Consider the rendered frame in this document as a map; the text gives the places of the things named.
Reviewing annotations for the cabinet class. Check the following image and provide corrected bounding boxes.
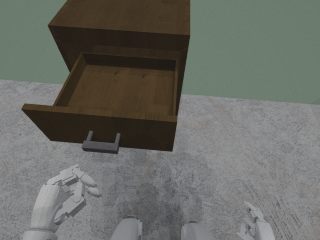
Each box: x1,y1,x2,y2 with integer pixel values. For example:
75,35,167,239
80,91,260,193
47,0,191,116

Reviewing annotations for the robot left hand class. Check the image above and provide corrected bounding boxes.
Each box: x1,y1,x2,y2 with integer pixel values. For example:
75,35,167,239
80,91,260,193
30,164,102,233

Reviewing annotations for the robot left forearm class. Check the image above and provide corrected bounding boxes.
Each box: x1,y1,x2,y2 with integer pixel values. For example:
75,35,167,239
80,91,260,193
22,229,58,240

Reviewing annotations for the robot right shin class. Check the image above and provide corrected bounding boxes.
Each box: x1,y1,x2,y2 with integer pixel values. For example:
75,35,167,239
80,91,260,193
188,220,198,224

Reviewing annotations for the drawer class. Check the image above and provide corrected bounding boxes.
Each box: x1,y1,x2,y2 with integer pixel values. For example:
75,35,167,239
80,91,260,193
21,52,179,152

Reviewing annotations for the robot left thigh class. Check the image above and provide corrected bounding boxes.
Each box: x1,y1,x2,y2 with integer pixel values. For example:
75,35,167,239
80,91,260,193
110,218,143,240

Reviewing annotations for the robot right hand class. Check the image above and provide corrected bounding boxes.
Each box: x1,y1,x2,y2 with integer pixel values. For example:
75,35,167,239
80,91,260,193
237,200,276,240

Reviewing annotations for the handle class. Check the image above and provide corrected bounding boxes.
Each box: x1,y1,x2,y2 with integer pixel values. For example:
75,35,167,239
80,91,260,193
81,131,121,154

